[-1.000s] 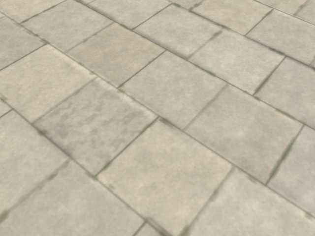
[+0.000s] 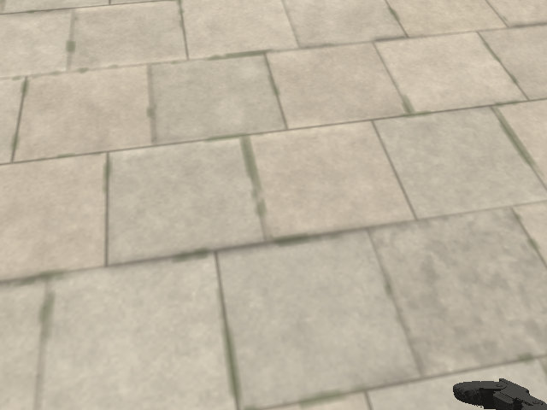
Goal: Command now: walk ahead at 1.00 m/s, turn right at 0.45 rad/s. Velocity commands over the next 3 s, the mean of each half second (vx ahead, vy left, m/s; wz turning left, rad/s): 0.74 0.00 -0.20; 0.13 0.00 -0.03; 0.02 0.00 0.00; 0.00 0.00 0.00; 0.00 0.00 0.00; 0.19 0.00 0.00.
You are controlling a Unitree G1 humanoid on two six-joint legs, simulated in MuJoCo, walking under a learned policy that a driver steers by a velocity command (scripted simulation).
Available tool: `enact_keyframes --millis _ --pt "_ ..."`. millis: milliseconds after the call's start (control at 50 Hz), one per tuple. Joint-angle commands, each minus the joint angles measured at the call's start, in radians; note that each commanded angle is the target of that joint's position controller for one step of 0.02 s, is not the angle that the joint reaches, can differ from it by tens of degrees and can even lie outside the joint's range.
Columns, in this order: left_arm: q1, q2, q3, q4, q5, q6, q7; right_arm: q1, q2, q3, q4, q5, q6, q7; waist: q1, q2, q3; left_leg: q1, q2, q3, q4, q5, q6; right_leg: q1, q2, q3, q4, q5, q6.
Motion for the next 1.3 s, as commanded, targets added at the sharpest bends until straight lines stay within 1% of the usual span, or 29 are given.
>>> enact_keyframes --millis 20,60,100,120,140,160,180,200,220,260,300,380,440,480,520,540,560,580,600,640,680,760,820,880,900,920,960,1080,1300 --pt "-0.051 0.127 0.03 -0.06 -0.02 -0.048 -0.012 -0.067 -0.056 -0.009 -0.054 0.025 -0.008 0.016 -0.004 0.011 0.04 0.313 -0.064 0.097 -0.218 0.334 0.041 -0.287 -0.237 0.167 -0.244 0.458 -0.078" --pt "-0.009 0.145 0.033 -0.034 -0.019 -0.048 -0.01 -0.107 -0.085 -0.019 -0.057 0.03 -0.007 0.013 0.023 0.004 0.039 0.29 -0.096 0.109 -0.302 0.343 0.075 -0.121 -0.276 0.161 -0.232 0.598 -0.056" --pt "0.008 0.181 0.037 -0.015 -0.007 -0.045 -0.001 -0.084 -0.129 -0.038 -0.051 0.022 -0.009 0.002 0.004 -0.025 -0.011 0.322 -0.163 0.132 -0.343 0.219 0.11 0.041 -0.304 0.137 -0.103 0.946 -0.019" --pt "0.013 0.206 0.041 -0.007 0.004 -0.039 0.005 0.0 -0.159 -0.054 -0.03 0.022 -0.012 -0.007 -0.043 -0.05 -0.073 0.404 -0.199 0.13 -0.338 0.129 0.123 0.098 -0.322 0.136 0.025 1.111 0.001" --pt "-0.012 0.228 0.046 -0.002 0.022 -0.031 0.009 0.161 -0.191 -0.073 0.014 0.03 -0.013 -0.02 -0.133 -0.068 -0.153 0.556 -0.216 0.12 -0.337 0.044 0.137 0.086 -0.325 0.121 0.219 1.167 0.018" --pt "-0.085 0.215 0.043 -0.013 0.036 -0.026 0.011 0.389 -0.227 -0.093 0.077 0.029 -0.009 -0.039 -0.268 -0.063 -0.229 0.804 -0.161 0.085 -0.323 -0.019 0.156 -0.07 -0.291 0.091 0.49 1.05 0.031" --pt "-0.08 0.098 0.014 -0.049 0.026 -0.035 0.012 0.558 -0.313 -0.12 0.111 0.0 -0.007 -0.057 -0.303 0.107 -0.344 1.04 0.053 -0.194 -0.322 -0.328 0.212 -0.316 -0.184 0.018 0.941 0.556 0.056" --pt "0.045 0.023 -0.01 -0.076 -0.023 -0.049 0.0 0.489 -0.341 -0.127 0.123 -0.006 -0.011 -0.032 -0.165 0.399 -0.447 1.159 0.247 -0.819 -0.572 -0.428 0.329 -0.59 -0.034 0.054 1.164 -0.135 0.085" --pt "-0.051 0.082 -0.009 -0.064 0.001 -0.043 0.014 0.351 -0.236 -0.115 0.096 0.007 -0.01 -0.018 -0.156 0.193 -0.255 1.037 0.211 -0.743 -0.603 -0.376 0.33 -0.705 -0.138 0.057 1.176 -0.068 0.07" --pt "-0.185 0.075 -0.014 -0.08 0.019 -0.032 0.005 0.275 -0.124 -0.085 0.116 0.012 -0.027 -0.01 -0.119 -0.056 -0.07 0.749 0.158 -0.427 -0.576 0.151 0.316 -0.653 -0.202 0.03 1.072 -0.023 0.09" --pt "-0.191 0.031 -0.023 -0.096 0.033 -0.009 -0.007 0.31 -0.084 -0.062 0.176 0.024 -0.046 -0.007 -0.071 -0.026 -0.027 0.619 0.112 -0.242 -0.593 0.547 0.278 -0.593 -0.213 0.031 0.965 -0.074 0.116" --pt "-0.234 -0.009 -0.046 -0.138 0.029 0.004 -0.028 0.202 -0.131 -0.061 0.202 0.048 -0.065 0.005 0.005 0.1 -0.005 0.458 -0.025 0.043 -0.667 0.768 0.212 -0.439 -0.201 -0.08 0.497 0.093 0.151" --pt "-0.291 -0.023 -0.06 -0.129 0.017 -0.001 -0.049 0.246 -0.141 -0.065 0.225 0.066 -0.065 0.01 -0.03 0.116 -0.065 0.449 -0.065 0.079 -0.66 0.629 0.169 -0.229 -0.178 -0.143 0.262 0.425 0.143" --pt "-0.276 0.008 -0.05 -0.106 0.032 -0.001 -0.04 0.258 -0.163 -0.073 0.238 0.072 -0.061 0.003 -0.02 0.088 -0.061 0.507 -0.036 0.056 -0.605 0.619 0.15 -0.196 -0.18 -0.133 0.209 0.454 0.121" --pt "-0.144 0.039 -0.035 -0.04 0.053 -0.011 -0.024 0.275 -0.172 -0.076 0.253 0.073 -0.044 -0.012 0.029 0.053 -0.097 0.566 -0.06 0.068 -0.404 0.632 0.117 -0.092 -0.17 -0.121 0.15 0.461 0.093" --pt "-0.089 0.073 -0.026 -0.018 0.062 -0.022 -0.016 0.312 -0.175 -0.076 0.257 0.071 -0.033 -0.018 0.04 0.01 -0.123 0.553 -0.102 0.091 -0.242 0.499 0.097 -0.023 -0.229 -0.084 0.124 0.656 0.078" --pt "-0.027 0.135 -0.013 -0.021 0.07 -0.028 -0.008 0.397 -0.129 -0.067 0.245 0.075 -0.022 -0.025 0.032 -0.145 -0.233 0.454 -0.188 0.142 0.082 0.005 0.072 0.133 -0.482 0.137 0.21 1.28 -0.015" --pt "-0.029 0.106 -0.017 -0.018 0.017 -0.021 -0.001 0.56 -0.043 -0.047 0.272 0.108 0.004 -0.033 -0.028 -0.272 -0.465 0.379 -0.274 0.026 0.342 -0.493 0.057 0.284 -0.662 0.368 0.227 1.584 -0.189" --pt "-0.101 0.064 -0.022 -0.043 -0.021 -0.013 -0.001 0.527 -0.097 -0.053 0.291 0.078 0.022 -0.04 -0.033 -0.119 -0.444 0.347 -0.231 -0.057 0.348 -0.461 0.058 0.212 -0.617 0.338 0.189 1.443 -0.185" --pt "-0.22 -0.022 -0.047 -0.04 -0.011 -0.005 0.016 0.357 -0.09 -0.051 0.268 0.048 0.036 -0.039 -0.058 -0.044 -0.226 0.299 -0.17 -0.049 0.239 -0.394 0.05 0.004 -0.523 0.224 0.09 1.104 -0.115" --pt "-0.234 -0.03 -0.055 -0.016 -0.001 -0.003 0.028 0.33 -0.074 -0.046 0.272 0.033 0.062 -0.034 -0.09 -0.066 -0.171 0.415 -0.159 -0.027 0.111 -0.336 0.036 -0.151 -0.459 0.136 0.03 1.025 -0.051" --pt "-0.241 -0.003 -0.046 0.02 0.019 -0.005 0.016 0.311 -0.034 -0.034 0.297 0.047 0.099 -0.044 -0.109 -0.082 -0.193 0.532 -0.17 0.019 -0.111 -0.271 0.028 -0.224 -0.407 0.071 -0.022 0.76 -0.018" --pt "-0.245 0.011 -0.037 0.04 0.014 0.02 0.017 0.259 -0.04 -0.033 0.308 0.044 0.113 -0.054 -0.095 -0.108 -0.16 0.576 -0.174 0.042 -0.241 -0.19 0.037 -0.292 -0.385 0.091 -0.074 0.303 0.009" --pt "-0.242 0.002 -0.032 0.056 0.002 0.049 0.023 0.232 -0.052 -0.028 0.314 0.022 0.103 -0.055 -0.099 -0.054 -0.066 0.656 -0.136 0.002 -0.453 -0.092 0.077 -0.437 -0.342 0.122 -0.115 -0.186 0.094" --pt "-0.223 -0.009 -0.031 0.062 0.0 0.054 0.023 0.228 -0.085 -0.03 0.305 0.011 0.092 -0.056 -0.086 -0.005 -0.031 0.626 -0.051 -0.092 -0.535 -0.162 0.1 -0.449 -0.316 0.111 -0.08 -0.193 0.124" --pt "-0.204 -0.016 -0.026 0.074 -0.011 0.066 0.022 0.181 -0.115 -0.037 0.309 0.026 0.082 -0.053 -0.046 0.096 0.036 0.42 -0.022 -0.144 -0.585 -0.296 0.127 -0.352 -0.246 0.032 -0.059 -0.088 0.136" --pt "-0.185 -0.025 -0.022 0.106 0.001 0.066 0.017 0.15 -0.063 -0.024 0.322 0.035 0.056 -0.05 -0.023 0.111 0.025 0.297 -0.033 -0.142 -0.647 -0.322 0.101 -0.141 -0.251 0.021 0.009 0.096 0.132" --pt "-0.186 -0.014 -0.016 0.169 -0.001 0.054 0.024 0.221 -0.042 -0.026 0.367 0.043 0.047 -0.058 -0.053 0.0 -0.01 0.455 -0.087 -0.065 -0.575 -0.139 0.096 -0.175 -0.29 0.066 -0.047 0.095 0.119" --pt "-0.181 -0.029 -0.019 0.246 -0.004 0.062 0.035 0.268 -0.02 -0.017 0.431 0.041 0.042 -0.066 -0.052 0.001 -0.014 0.475 -0.084 -0.057 -0.579 -0.074 0.099 -0.123 -0.291 0.052 -0.029 0.185 0.118"
Next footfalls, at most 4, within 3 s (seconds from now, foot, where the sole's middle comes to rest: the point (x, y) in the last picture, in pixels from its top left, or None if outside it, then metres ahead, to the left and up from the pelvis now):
0.16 left None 0.38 0.16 -0.77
0.54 right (313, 328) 0.67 -0.04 -0.77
0.88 left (232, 345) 0.61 0.16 -0.77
2.96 right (328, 284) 0.80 -0.08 -0.77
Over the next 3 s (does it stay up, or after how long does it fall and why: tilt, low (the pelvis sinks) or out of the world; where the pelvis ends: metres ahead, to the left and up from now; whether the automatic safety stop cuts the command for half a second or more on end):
stays up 0.71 0.02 -0.01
